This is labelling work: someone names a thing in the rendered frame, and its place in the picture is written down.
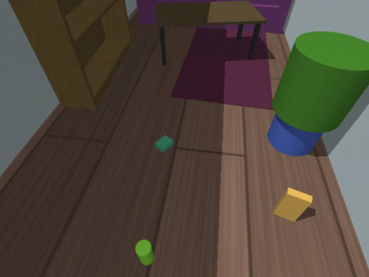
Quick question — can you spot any coffee table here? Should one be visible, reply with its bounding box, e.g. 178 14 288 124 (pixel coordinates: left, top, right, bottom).
155 1 266 65

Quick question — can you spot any potted plant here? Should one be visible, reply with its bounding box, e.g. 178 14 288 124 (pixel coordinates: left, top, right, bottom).
268 31 369 156

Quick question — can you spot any bookshelf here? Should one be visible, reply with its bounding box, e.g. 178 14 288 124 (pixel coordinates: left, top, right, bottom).
8 0 132 110

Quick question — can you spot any sofa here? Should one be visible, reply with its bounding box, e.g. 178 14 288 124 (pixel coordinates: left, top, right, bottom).
136 0 292 34

